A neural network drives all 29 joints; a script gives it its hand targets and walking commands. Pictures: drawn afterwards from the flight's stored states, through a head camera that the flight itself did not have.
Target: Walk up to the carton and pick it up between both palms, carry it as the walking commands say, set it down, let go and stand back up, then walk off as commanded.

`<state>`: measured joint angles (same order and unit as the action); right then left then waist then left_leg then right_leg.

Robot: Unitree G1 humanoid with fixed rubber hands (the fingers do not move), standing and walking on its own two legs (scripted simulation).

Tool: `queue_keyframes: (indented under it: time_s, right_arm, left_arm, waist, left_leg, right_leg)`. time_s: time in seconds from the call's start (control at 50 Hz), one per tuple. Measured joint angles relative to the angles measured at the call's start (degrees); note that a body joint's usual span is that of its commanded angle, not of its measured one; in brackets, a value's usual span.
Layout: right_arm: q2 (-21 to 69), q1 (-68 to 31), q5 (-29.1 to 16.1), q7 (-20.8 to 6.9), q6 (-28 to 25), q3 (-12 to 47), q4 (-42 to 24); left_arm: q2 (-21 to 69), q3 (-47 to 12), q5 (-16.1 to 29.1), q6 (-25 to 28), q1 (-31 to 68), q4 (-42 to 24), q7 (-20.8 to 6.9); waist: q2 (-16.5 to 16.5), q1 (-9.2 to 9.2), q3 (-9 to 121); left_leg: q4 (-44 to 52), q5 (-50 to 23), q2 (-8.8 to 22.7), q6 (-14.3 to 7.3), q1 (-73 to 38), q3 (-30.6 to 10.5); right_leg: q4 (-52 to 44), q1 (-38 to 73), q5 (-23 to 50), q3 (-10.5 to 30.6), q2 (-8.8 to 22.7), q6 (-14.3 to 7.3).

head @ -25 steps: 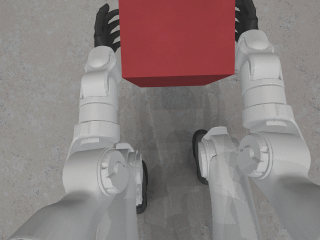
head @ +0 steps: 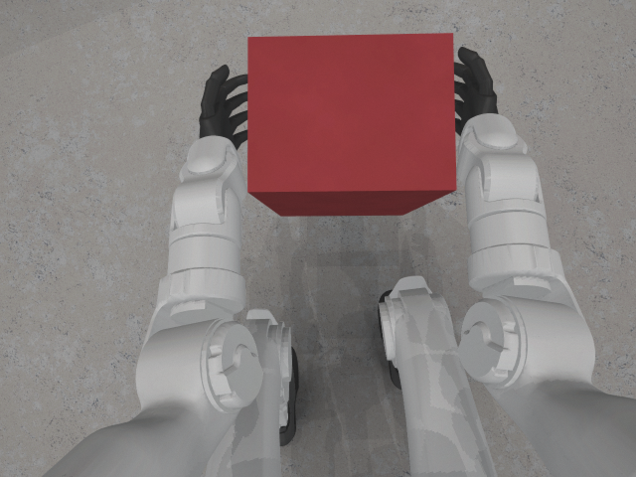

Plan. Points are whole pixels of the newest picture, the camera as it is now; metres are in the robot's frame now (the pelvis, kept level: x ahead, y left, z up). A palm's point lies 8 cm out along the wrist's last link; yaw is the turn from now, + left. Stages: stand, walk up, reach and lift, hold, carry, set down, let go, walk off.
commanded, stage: reach and lift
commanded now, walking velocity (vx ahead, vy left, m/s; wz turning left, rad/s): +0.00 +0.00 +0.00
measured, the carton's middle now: (344, 148) +0.49 -0.08 -0.14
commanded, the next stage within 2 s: none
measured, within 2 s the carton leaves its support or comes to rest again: neither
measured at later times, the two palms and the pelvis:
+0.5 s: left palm (193, 127) +0.49 +0.06 +0.01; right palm (506, 107) +0.45 -0.23 +0.00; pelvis +0.02 +0.00 +0.06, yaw -2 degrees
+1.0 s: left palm (146, 109) +0.47 +0.07 +0.09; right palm (545, 90) +0.43 -0.22 +0.07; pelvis +0.04 +0.00 +0.13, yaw -3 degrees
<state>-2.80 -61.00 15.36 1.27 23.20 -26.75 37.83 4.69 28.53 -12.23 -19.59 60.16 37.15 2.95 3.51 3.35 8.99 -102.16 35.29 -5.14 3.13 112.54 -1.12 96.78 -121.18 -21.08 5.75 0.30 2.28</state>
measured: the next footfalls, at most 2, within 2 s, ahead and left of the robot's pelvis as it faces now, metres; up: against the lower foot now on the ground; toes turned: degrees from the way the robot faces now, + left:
none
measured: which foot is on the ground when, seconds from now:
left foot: down 0.00-1.00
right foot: down 0.00-1.00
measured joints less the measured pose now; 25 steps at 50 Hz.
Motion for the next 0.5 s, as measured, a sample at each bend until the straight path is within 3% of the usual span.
queue_keyframes:
  time_s: [0.5]
  right_arm:
    - [3.6,9.8,-0.1,0.2,-0.7,0.6,-2.9]
  left_arm:
    - [2.4,-1.0,0.1,0.7,-9.5,-2.1,-1.0]
  waist:
    - [-0.1,-0.63,4.0]
  left_leg:
    - [11.2,-0.9,0.9,-0.6,-13.6,-0.7]
  right_leg:
    - [-10.6,13.9,-0.1,-0.7,-0.2,-0.2]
